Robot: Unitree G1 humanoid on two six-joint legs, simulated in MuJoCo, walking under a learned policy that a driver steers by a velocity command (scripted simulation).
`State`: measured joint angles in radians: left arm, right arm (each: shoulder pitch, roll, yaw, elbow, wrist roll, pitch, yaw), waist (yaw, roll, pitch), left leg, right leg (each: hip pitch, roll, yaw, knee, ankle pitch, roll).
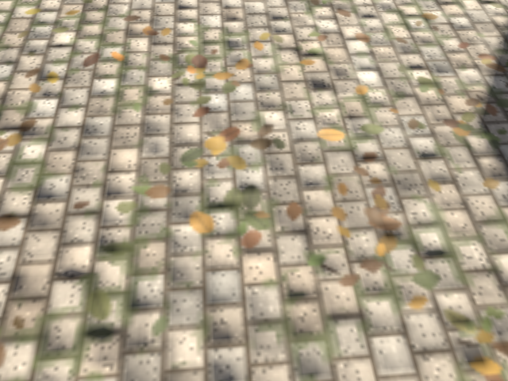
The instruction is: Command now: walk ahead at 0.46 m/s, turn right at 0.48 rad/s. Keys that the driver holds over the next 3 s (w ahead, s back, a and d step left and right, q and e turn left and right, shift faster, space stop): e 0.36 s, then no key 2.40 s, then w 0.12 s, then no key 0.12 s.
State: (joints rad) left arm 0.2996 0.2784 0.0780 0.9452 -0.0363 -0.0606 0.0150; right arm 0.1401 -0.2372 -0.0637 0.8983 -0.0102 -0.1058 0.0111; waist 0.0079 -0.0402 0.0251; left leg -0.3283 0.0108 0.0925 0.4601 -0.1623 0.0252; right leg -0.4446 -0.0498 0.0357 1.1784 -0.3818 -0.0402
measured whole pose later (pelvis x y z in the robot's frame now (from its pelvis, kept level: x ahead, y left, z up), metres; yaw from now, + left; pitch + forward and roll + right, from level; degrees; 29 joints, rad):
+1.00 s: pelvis +0.23 -0.02 +0.00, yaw -18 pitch +0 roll +0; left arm 0.17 0.24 0.05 0.83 0.01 0.01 0.01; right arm 0.18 -0.23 -0.03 0.95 -0.01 -0.03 -0.02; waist -0.01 -0.01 0.02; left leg -0.22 0.02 0.00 0.54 -0.32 -0.02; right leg -0.30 0.05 0.05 0.52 -0.22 -0.02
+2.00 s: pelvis +0.25 -0.01 +0.00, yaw -18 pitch -1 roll +0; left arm 0.14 0.22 0.04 1.12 0.00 0.02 0.04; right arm 0.27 -0.21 -0.01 1.07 -0.01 -0.02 -0.03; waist 0.00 0.00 0.04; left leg -0.15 -0.01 0.02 0.49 -0.31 0.01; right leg -0.25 0.02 0.06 0.49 -0.22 0.01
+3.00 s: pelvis +0.29 -0.03 +0.00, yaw -18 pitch +0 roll +0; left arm 0.22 0.21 0.03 1.11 -0.02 -0.05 0.02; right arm 0.41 -0.22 -0.04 1.06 0.02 -0.03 -0.04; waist -0.03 0.02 0.00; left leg -0.10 0.00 0.01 0.45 -0.35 0.01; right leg -0.33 -0.02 -0.04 0.66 -0.35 -0.04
